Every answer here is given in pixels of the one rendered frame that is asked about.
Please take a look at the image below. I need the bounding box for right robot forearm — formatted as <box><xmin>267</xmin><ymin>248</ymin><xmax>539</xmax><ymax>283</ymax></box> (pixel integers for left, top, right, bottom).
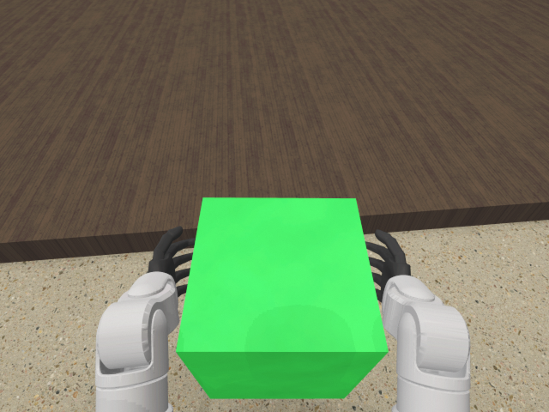
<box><xmin>382</xmin><ymin>275</ymin><xmax>471</xmax><ymax>412</ymax></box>

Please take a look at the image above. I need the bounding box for left robot forearm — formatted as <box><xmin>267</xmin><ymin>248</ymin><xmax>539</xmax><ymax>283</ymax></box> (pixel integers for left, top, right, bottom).
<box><xmin>95</xmin><ymin>271</ymin><xmax>179</xmax><ymax>412</ymax></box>

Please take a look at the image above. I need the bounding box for carton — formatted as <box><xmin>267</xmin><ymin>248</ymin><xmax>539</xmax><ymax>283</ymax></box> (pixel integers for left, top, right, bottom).
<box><xmin>176</xmin><ymin>197</ymin><xmax>389</xmax><ymax>399</ymax></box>

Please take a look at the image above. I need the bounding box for right robot hand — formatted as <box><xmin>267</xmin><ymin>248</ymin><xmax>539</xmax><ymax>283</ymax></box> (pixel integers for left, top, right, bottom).
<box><xmin>365</xmin><ymin>229</ymin><xmax>411</xmax><ymax>302</ymax></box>

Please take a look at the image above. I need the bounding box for left robot hand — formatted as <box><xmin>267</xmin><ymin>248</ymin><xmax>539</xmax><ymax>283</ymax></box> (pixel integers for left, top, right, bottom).
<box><xmin>148</xmin><ymin>226</ymin><xmax>196</xmax><ymax>297</ymax></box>

